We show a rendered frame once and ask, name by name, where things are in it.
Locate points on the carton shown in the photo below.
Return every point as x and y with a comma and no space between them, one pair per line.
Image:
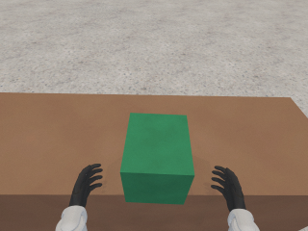
157,161

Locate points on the robot left hand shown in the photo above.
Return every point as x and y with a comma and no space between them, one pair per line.
82,187

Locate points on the right robot forearm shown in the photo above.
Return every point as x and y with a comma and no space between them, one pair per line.
241,220

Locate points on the pedestal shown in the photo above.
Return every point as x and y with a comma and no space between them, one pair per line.
47,139

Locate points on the left robot forearm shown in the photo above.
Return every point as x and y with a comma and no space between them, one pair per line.
73,218

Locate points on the robot right hand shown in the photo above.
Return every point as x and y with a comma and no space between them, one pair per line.
232,190

